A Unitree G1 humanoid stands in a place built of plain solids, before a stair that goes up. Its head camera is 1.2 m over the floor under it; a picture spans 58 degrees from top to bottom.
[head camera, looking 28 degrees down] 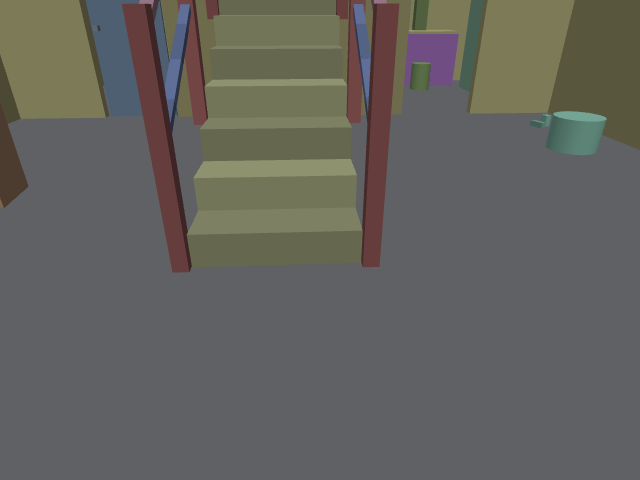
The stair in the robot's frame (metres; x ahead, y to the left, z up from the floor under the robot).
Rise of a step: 0.19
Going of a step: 0.30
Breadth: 0.90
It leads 3 degrees to the left of straight ahead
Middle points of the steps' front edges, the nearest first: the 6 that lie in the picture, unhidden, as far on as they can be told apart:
1.97 0.23 0.19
2.27 0.24 0.39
2.57 0.26 0.58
2.87 0.27 0.78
3.17 0.29 0.97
3.46 0.31 1.16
